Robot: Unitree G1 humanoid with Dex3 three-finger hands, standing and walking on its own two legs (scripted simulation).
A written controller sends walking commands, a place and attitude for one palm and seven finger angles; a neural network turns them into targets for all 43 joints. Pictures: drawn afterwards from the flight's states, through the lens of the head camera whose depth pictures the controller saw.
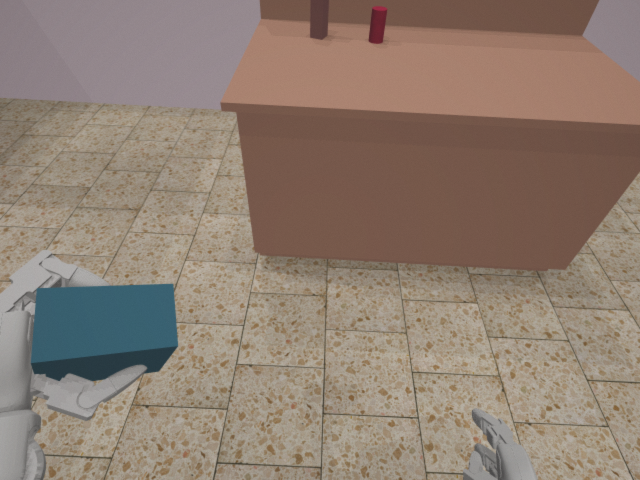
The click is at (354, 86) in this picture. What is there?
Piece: table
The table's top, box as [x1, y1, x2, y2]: [220, 19, 639, 133]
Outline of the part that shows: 220,102 221,109 226,111 639,133 639,82 585,38 577,35 385,25 383,41 379,44 374,44 368,41 368,24 328,22 328,35 320,40 309,37 309,21 261,19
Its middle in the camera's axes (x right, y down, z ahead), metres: +0.39 -0.58 +1.31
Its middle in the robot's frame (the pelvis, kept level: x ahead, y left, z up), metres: +1.39 -0.31 -0.04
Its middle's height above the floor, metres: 0.73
